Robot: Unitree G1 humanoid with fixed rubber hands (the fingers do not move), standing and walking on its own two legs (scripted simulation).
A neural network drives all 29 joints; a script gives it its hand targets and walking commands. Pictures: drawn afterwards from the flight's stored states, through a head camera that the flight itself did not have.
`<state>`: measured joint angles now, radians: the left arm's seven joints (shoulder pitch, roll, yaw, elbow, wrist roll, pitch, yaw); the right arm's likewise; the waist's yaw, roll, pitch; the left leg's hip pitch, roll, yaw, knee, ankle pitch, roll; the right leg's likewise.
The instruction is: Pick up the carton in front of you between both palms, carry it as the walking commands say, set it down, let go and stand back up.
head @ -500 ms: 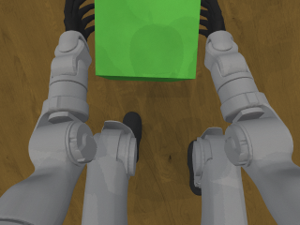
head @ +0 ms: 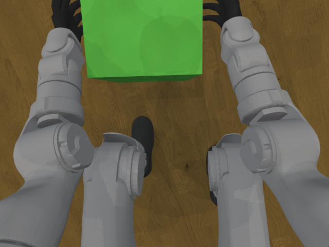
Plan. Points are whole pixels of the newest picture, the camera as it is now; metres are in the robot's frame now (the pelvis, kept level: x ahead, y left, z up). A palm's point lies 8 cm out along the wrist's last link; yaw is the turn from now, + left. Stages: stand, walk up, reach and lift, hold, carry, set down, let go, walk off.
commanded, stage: set down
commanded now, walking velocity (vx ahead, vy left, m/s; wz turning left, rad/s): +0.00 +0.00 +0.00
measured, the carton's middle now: (148, 36) +0.52 +0.10 -0.25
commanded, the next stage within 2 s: let go in 1.66 s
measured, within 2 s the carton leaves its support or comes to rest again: rests again in 0.20 s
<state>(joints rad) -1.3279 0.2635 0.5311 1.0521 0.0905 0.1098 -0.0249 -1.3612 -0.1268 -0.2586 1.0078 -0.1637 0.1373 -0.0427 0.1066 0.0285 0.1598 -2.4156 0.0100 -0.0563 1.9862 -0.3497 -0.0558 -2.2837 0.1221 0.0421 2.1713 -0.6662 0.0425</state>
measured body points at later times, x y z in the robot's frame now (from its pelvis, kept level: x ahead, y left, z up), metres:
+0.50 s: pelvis +0.00 +0.00 -0.01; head +0.37 -0.01 +0.24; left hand +0.49 +0.27 -0.19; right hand +0.55 -0.10 -0.21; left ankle +0.16 +0.14 -0.35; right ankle +0.08 -0.12 -0.35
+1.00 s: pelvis +0.00 +0.01 +0.05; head +0.33 +0.04 +0.36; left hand +0.49 +0.27 -0.08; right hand +0.57 -0.11 -0.07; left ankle +0.16 +0.14 -0.35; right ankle +0.08 -0.12 -0.35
